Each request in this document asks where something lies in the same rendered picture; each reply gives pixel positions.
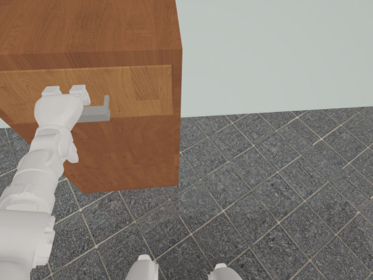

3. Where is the robot right shin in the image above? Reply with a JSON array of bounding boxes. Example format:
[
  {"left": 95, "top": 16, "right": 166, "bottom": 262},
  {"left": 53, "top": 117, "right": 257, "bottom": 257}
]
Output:
[{"left": 215, "top": 263, "right": 227, "bottom": 269}]

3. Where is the left robot forearm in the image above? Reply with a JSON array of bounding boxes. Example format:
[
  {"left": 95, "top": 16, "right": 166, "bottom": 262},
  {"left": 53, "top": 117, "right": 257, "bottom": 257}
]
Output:
[{"left": 0, "top": 124, "right": 72, "bottom": 215}]

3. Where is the cabinet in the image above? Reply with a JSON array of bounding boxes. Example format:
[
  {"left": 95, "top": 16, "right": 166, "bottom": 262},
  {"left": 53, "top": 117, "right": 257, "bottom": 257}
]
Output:
[{"left": 0, "top": 0, "right": 182, "bottom": 194}]

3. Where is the robot left hand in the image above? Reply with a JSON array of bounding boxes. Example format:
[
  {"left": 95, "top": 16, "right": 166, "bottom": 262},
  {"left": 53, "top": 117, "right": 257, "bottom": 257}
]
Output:
[{"left": 34, "top": 85, "right": 90, "bottom": 163}]

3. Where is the left robot upper arm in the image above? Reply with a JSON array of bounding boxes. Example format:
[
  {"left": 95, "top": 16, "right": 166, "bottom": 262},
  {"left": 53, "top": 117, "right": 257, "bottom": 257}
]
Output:
[{"left": 0, "top": 209, "right": 55, "bottom": 280}]

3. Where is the handle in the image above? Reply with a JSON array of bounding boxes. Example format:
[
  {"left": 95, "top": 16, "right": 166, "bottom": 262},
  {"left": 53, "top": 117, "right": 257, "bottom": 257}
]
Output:
[{"left": 77, "top": 95, "right": 110, "bottom": 123}]

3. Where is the robot left thigh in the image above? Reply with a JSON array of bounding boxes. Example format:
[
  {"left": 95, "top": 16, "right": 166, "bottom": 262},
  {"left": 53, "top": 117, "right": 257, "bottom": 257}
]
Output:
[{"left": 125, "top": 260, "right": 159, "bottom": 280}]

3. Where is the drawer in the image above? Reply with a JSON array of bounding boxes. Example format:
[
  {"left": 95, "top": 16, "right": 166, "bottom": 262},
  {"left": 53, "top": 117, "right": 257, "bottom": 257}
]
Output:
[{"left": 0, "top": 65, "right": 173, "bottom": 123}]

